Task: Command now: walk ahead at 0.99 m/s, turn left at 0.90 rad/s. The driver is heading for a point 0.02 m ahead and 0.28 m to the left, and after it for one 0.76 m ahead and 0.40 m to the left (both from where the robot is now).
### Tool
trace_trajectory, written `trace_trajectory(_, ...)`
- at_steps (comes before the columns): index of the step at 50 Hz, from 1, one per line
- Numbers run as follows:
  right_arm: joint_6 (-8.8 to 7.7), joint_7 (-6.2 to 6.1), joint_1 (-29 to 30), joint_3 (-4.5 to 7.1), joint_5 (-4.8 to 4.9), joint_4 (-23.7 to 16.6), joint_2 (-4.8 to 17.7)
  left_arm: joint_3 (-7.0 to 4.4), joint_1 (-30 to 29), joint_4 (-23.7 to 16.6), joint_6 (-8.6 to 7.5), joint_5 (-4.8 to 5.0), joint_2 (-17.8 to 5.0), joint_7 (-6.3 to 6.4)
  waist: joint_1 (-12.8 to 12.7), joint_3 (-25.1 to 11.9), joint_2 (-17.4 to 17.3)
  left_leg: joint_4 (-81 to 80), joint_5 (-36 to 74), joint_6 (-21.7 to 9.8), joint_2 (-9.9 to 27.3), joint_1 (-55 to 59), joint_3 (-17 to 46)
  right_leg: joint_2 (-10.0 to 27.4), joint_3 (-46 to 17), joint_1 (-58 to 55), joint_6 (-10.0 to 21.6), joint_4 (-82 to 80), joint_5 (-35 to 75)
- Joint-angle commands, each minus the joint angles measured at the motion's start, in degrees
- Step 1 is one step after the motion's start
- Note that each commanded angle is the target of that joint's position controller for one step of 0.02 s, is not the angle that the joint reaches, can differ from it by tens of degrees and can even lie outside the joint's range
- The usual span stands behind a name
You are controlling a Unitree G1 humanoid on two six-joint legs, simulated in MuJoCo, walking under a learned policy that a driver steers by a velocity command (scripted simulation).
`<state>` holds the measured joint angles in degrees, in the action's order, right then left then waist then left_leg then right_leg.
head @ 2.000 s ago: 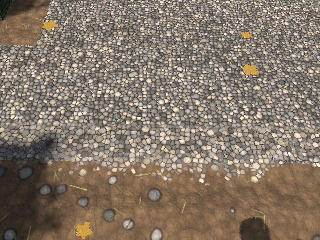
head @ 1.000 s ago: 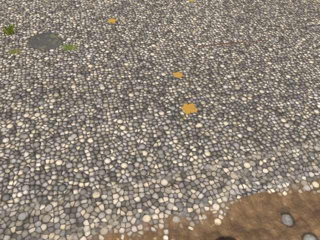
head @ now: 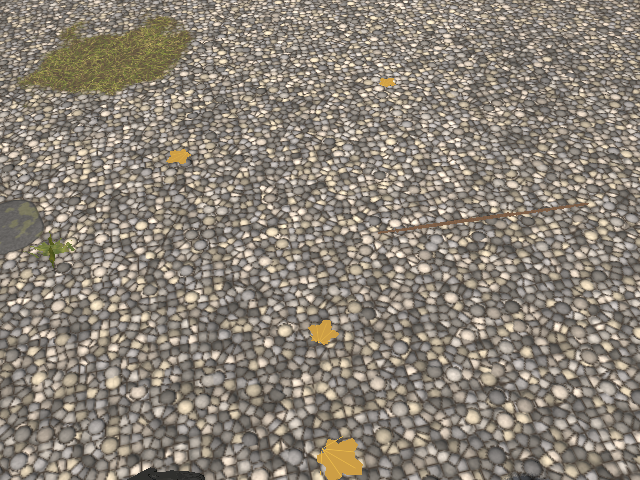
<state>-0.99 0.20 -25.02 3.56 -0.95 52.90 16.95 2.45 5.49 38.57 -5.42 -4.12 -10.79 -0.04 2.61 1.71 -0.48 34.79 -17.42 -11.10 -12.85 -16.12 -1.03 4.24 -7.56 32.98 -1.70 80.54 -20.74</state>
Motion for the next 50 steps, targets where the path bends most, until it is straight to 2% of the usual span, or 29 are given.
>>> trace_trajectory(1, -3.77, -0.44, 7.2, 1.91, 0.1, -7.4, 9.2, -1.58, -0.5, -6.0, 1.77, 0.07, -9.1, -0.33, -5.9, 7.2, 5.6, -28.3, -4.3, -10.2, 15.2, -16.7, 27.2, 3.2, 4.8, -0.4, -3.0, -18.6, 7.0)
trace_trajectory(5, -4.43, 0.81, 4.3, 3.25, 1.18, -7.5, 9.9, -0.86, -7.8, -8.3, 1.7, 3.33, -7.0, -0.95, 0.3, 2.9, 0.5, -24.9, 10.5, -4.7, 10.6, -10.9, 20.8, 0.4, 7.4, -12.1, -2.1, -41.7, 25.9)
trace_trajectory(8, -3.79, 0.88, 1.5, 4.13, 0.78, -7.6, 10.6, -1.79, -7.8, -8.6, 1.06, 3.15, -9.4, -0.42, 2.1, -0.2, -2.7, -17.5, 20.8, -1.8, 12.5, 3.0, 23.6, -2.4, 6.4, -12.7, -1.0, -50.5, 23.0)
trace_trajectory(9, -3.7, 0.66, 1.9, 4.39, 0.42, -7.9, 11.5, -2.68, -4.4, -7.6, 0.74, 3.12, -11.3, 0.03, 0.4, -2.9, -2.8, -12.1, 28.2, -0.6, 12.7, 6.4, 24.2, -4.0, 6.3, -16.4, -0.6, -51.6, 18.6)
trace_trajectory(10, -3.72, 0.79, 3.0, 4.67, 0.01, -8.2, 13.2, -3.95, 3.2, -5.7, 0.31, 3.19, -13.8, 0.67, -4.2, -8.2, -1.6, -2.0, 35.0, 0.9, 11.8, 7.8, 22.9, -5.4, 7.0, -24.6, 0.1, -51.9, 13.3)
trace_trajectory(11, -4.11, 0.98, 6.5, 4.57, 0.02, -9.1, 13.1, -5.34, 15.5, -3.0, -0.12, 2.71, -16.5, 1.49, -11.5, -14.2, -0.5, 12.8, 33.6, 2.5, 9.7, 1.5, 20.6, -2.6, 5.8, -38.6, 1.0, -49.4, 9.3)
trace_trajectory(12, -4.94, 0.62, 8.9, 2.34, -0.02, -11.7, 5.2, -6.97, 28.9, -0.9, -0.38, 0.97, -20.9, 2.6, -15.8, -21.9, 8.7, 33.3, 8.8, 2.4, 7.0, -9.1, 16.5, 11.3, -8.8, -52.0, 1.7, -50.7, -13.3)
trace_trajectory(13, -4.98, 0.98, 2.1, 0.23, 3.15, -16.3, -0.6, -8.05, 21.7, -1.7, 0.08, -0.45, -26.1, 2.16, -6.3, -26.1, 30.1, 46.2, -12.2, 4.1, 3.3, -25.9, 10.1, 24.8, -45.8, -57.0, 7.2, -67.6, -27.9)
trace_trajectory(14, -3.48, 0.12, 4.7, 0.13, 1.31, -13.9, 4.2, -7.74, 14.0, -3.4, 0.66, -0.16, -19.7, 1.68, -5.8, -16.9, 17.5, 51.0, -5.2, 3.5, 9.7, -32.5, 8.1, 22.7, -43.3, -49.7, 8.9, -68.1, -36.5)
trace_trajectory(15, -2.83, 0.6, 9.3, 0.62, 0.0, -13.9, 6.2, -6.55, 11.1, -3.8, 1.01, 0.5, -14.5, 1.39, -6.6, -10.7, 8.8, 48.4, -0.4, 3.9, 12.3, -32.7, 6.2, 19.5, -30.1, -43.2, 8.2, -66.0, -27.2)
trace_trajectory(16, -2.5, 1.33, 14.0, 0.64, -0.83, -14.1, 5.9, -5.94, 13.5, -1.7, 1.18, 0.43, -12.1, 0.94, -7.7, -5.3, 2.2, 44.9, 1.4, 4.4, 14.6, -30.6, 5.9, 15.8, -17.6, -37.5, 6.4, -64.8, -8.5)
trace_trajectory(18, -0.98, 3.1, 16.3, 0.14, -1.41, -16.6, 3.8, -5.41, 15.8, 2.1, 0.53, 0.92, -10.3, 1.22, -5.5, -2.3, 6.1, 43.4, 1.6, 5.7, 17.0, -30.6, 5.5, 13.4, -8.5, -32.2, 6.2, -66.1, 4.1)
trace_trajectory(21, 0.5, 3.12, 19.6, -0.66, -1.26, -20.1, 2.0, -5.0, 16.7, 4.8, -1.15, 2.84, -8.6, -0.02, -3.0, 0.0, 5.6, 38.2, 1.6, 6.7, 16.4, -31.7, 2.6, 11.9, 5.2, -30.9, 5.0, -63.7, 44.2)
trace_trajectory(24, 0.5, 4.32, 22.9, -1.82, -1.18, -22.6, 1.0, -5.41, 10.0, 4.6, -1.47, 3.63, -10.5, 0.45, -0.1, 2.0, 7.3, 16.2, 13.7, 7.2, 15.0, -20.9, -1.6, 7.7, 16.5, -23.3, 3.3, -66.9, 44.1)
trace_trajectory(27, 0.57, 5.41, 19.6, -1.48, -1.33, -20.4, 2.1, -6.46, 11.4, 4.9, -1.19, 4.12, -14.4, 1.18, 1.3, -0.5, 5.9, 4.6, 20.2, 5.7, 9.2, -5.4, -8.3, 6.2, 21.2, -22.8, 2.5, -59.5, 56.1)
trace_trajectory(29, 0.53, 4.66, 10.5, -0.26, -1.97, -17.9, 4.5, -7.26, 11.5, 4.0, -0.18, 4.73, -16.8, 1.62, 5.3, -5.9, 5.8, 3.0, 18.4, 2.6, 6.9, 5.2, -6.9, 8.8, 20.4, -23.7, 2.0, -44.3, 63.2)
trace_trajectory(30, 0.18, 3.61, 2.7, 0.95, -2.25, -15.5, 6.5, -7.54, 10.6, 2.9, 0.43, 4.91, -17.0, 1.51, 8.3, -10.0, 4.7, 0.7, 19.3, 0.6, 6.3, 14.1, -4.3, 9.3, 19.3, -20.6, 1.5, -31.6, 57.0)
trace_trajectory(31, -0.17, 1.93, 1.1, 2.06, -2.07, -13.6, 8.7, -7.37, 11.9, 3.1, 1.13, 4.44, -15.0, 0.99, 7.7, -9.5, -0.8, -4.4, 24.3, -0.9, 8.6, 20.6, 0.4, 4.3, 19.7, -12.9, 0.2, -16.0, 21.2)
trace_trajectory(32, 0.12, 0.75, 4.4, 3.42, -0.99, -15.7, 14.8, -6.27, 17.6, 1.7, 2.25, 2.85, -9.5, 0.72, 2.1, -8.9, -10.3, 2.9, 68.4, -4.0, 21.2, 26.6, 15.5, -3.1, 20.6, -0.1, -1.6, 6.2, -18.4)
trace_trajectory(33, 0.6, 0.98, 3.0, 4.74, -0.19, -18.7, 17.9, -6.56, 22.3, -2.0, 3.44, 3.2, -12.5, 1.33, 2.5, -26.0, -8.3, -1.3, 77.5, -16.7, 32.3, 40.5, 35.8, -5.8, 7.7, 8.2, -3.6, 17.1, -17.0)
trace_trajectory(34, 1.64, -0.02, 7.2, 4.71, 0.61, -20.7, 15.6, -6.06, 19.9, -1.7, 3.67, 2.48, -14.2, 1.74, 1.9, -25.6, -1.5, -7.9, 57.1, -16.3, 31.4, 35.0, 39.3, -3.0, 3.3, 9.1, -2.9, 13.5, -10.4)
trace_trajectory(35, 2.08, -0.6, 10.6, 3.87, 0.87, -20.6, 12.2, -6.07, 16.1, -2.0, 3.88, 2.36, -14.6, 1.79, 0.5, -16.9, 2.3, -12.0, 43.9, -14.7, 28.1, 24.9, 35.9, -1.7, 2.9, 8.5, -2.8, 7.6, -7.7)
trace_trajectory(37, 1.77, -0.77, 12.4, 2.51, 1.16, -18.7, 8.0, -6.04, 13.4, -2.1, 5.28, 0.99, -13.6, 2.25, -3.3, -6.8, 4.8, -15.0, 41.2, -9.3, 22.0, 11.1, 29.6, 0.3, 2.8, 4.2, -2.7, -3.2, -6.1)
trace_trajectory(39, 1.26, -0.44, 12.4, 2.35, 0.74, -17.5, 7.8, -5.69, 13.2, -2.3, 7.28, 0.9, -12.6, 2.49, -4.5, -6.9, 4.2, -14.3, 47.4, -8.3, 19.4, 2.9, 26.5, 0.3, 2.9, -2.3, -3.4, -9.8, -6.5)
trace_trajectory(42, 1.18, -0.31, 11.5, 3.21, -0.17, -16.6, 9.7, -5.12, 8.9, -3.9, 7.55, 1.89, -10.4, 2.3, -3.8, -10.1, 4.0, -12.3, 46.5, -5.4, 16.1, 0.9, 25.7, -1.1, 2.7, -4.3, -3.2, -17.2, -1.4)
trace_trajectory(45, 2.02, -0.32, 11.0, 3.5, -0.03, -16.4, 9.8, -4.9, 5.1, -4.8, 8.25, 2.32, -10.0, 2.33, -2.7, -10.2, 0.5, -13.5, 30.8, -1.8, 14.9, 0.9, 28.1, -2.5, 2.0, -3.8, -2.1, -22.5, 3.6)
trace_trajectory(46, 2.08, -0.14, 10.3, 3.33, 0.03, -16.3, 9.2, -4.74, 4.3, -4.9, 8.25, 2.13, -9.8, 2.11, -2.1, -10.5, -0.7, -15.5, 17.7, -1.4, 14.2, 0.4, 29.2, -2.5, 1.9, -4.5, -1.9, -24.3, 5.0)
trace_trajectory(48, 1.97, 0.69, 9.5, 3.03, -0.54, -16.4, 8.3, -4.66, 1.1, -5.4, 7.93, 1.79, -9.8, 1.45, -0.2, -7.8, -4.5, -20.1, -10.5, -1.9, 13.5, -0.1, 33.2, -2.7, 2.0, -3.9, -1.5, -29.5, 5.4)
trace_trajectory(50, 1.63, 1.41, 7.7, 3.01, -0.86, -16.1, 8.1, -4.78, -1.3, -5.6, 6.85, 1.92, -10.1, 0.9, 1.4, -4.8, -6.9, -21.2, -17.7, -2.5, 14.7, 1.0, 35.8, -3.6, 2.9, -4.0, -1.1, -35.8, 3.4)
